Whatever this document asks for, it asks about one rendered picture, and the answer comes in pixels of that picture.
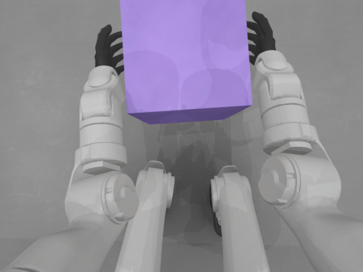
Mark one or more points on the robot right forearm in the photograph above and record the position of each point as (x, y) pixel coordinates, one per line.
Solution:
(283, 109)

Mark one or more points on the right robot shin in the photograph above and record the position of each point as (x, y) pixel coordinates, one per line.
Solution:
(244, 180)

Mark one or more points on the robot right foot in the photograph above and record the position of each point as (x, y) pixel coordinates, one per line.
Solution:
(217, 228)

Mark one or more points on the robot right upper arm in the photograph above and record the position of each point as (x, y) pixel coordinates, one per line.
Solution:
(305, 190)

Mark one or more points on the carton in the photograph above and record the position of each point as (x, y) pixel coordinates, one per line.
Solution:
(185, 60)

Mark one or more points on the robot left upper arm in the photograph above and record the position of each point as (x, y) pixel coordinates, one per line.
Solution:
(97, 208)

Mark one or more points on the robot left hand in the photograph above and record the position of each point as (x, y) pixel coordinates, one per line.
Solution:
(104, 53)

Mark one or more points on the robot left forearm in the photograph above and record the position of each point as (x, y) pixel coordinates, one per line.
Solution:
(100, 126)

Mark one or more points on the robot right hand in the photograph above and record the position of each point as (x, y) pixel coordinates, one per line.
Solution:
(263, 38)

